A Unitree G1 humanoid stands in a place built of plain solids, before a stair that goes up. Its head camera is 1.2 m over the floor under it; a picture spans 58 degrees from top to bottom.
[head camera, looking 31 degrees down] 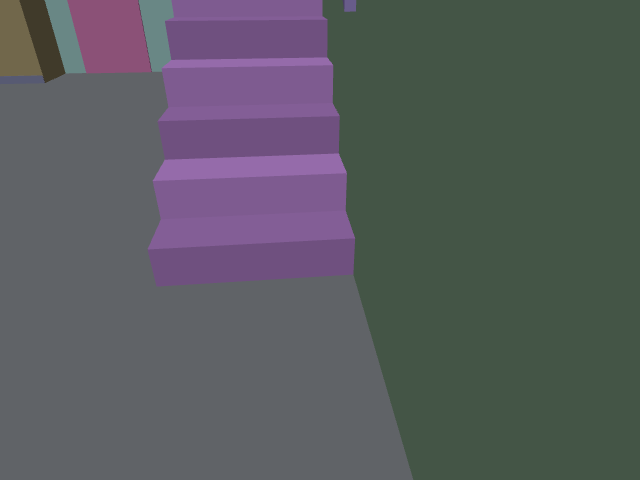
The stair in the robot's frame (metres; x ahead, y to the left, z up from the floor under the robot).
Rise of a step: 0.20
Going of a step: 0.28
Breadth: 0.91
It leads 6 degrees to the left of straight ahead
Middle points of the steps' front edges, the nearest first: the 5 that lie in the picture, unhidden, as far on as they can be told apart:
1.63 0.29 0.20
1.91 0.32 0.40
2.18 0.35 0.60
2.46 0.38 0.80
2.73 0.41 1.01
